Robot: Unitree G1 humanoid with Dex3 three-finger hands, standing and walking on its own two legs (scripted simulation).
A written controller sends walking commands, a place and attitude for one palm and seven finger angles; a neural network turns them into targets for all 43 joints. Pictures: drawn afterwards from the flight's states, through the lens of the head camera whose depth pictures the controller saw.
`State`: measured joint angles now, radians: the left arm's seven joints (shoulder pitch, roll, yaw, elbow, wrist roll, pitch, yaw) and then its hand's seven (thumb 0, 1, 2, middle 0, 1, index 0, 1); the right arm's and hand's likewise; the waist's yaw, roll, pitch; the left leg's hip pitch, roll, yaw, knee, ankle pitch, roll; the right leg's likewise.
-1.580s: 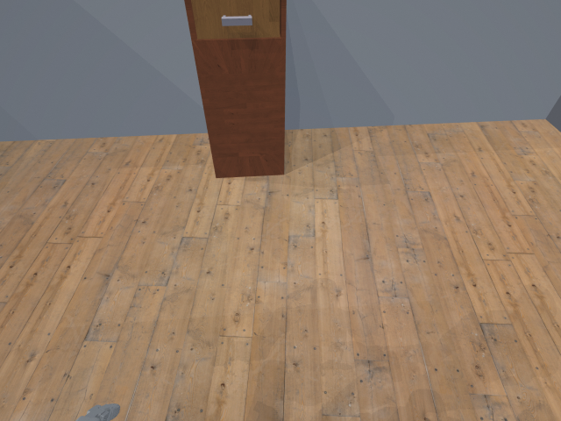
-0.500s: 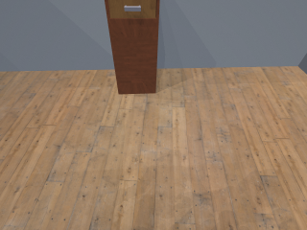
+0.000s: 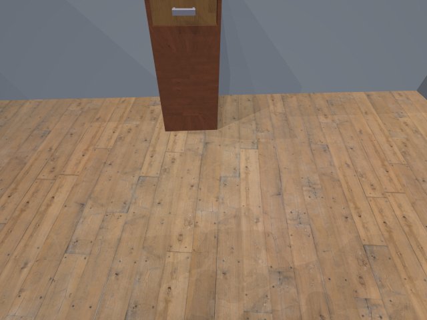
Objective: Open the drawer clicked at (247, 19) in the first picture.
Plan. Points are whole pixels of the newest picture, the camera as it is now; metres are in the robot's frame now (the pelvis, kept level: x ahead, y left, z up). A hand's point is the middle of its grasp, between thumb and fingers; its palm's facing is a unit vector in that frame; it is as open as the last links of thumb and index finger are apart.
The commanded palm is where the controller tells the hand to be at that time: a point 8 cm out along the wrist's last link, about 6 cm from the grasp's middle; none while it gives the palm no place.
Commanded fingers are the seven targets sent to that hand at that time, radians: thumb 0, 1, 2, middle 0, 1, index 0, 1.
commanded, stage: walk to a spot facing it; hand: left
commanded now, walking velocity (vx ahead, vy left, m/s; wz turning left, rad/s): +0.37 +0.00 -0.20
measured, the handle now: (183, 10) +1.46 +0.23 +0.04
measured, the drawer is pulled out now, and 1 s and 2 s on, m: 0.00 0.00 0.00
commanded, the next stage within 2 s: turn to face it in 1.42 s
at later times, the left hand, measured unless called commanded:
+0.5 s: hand out of the picture +0.01 +0.17 -0.18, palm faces +0.04 -0.99 -0.12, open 7.4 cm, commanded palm none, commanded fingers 0.00 0.90 0.90 -0.20 -0.30 -0.20 -0.30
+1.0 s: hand (178, 187) +0.52 +0.14 -0.18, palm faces -0.24 -0.95 -0.20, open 7.4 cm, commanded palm none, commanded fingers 0.00 0.90 0.90 -0.20 -0.30 -0.20 -0.30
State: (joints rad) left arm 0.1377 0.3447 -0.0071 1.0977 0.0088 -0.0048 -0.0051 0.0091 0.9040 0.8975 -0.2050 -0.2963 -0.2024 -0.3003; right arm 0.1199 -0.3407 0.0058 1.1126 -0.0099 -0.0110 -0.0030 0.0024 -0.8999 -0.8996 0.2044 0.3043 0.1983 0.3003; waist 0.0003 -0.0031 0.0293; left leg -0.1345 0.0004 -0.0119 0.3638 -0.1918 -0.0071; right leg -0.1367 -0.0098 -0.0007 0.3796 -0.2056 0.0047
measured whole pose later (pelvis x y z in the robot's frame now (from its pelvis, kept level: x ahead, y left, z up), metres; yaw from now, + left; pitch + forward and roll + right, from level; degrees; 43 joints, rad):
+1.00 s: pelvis +0.35 -0.01 -0.03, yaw -11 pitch -1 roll +1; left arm 0.08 0.19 0.06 0.96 0.03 -0.03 -0.03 0.01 0.91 0.90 -0.20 -0.29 -0.19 -0.30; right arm 0.50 -0.12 -0.03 1.19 -0.03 -0.07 -0.02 0.00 -0.91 -0.90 0.20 0.30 0.20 0.30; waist -0.06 0.00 0.08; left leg 0.10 0.07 0.26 0.45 -0.49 -0.04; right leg -0.47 -0.06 -0.14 0.61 -0.18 -0.06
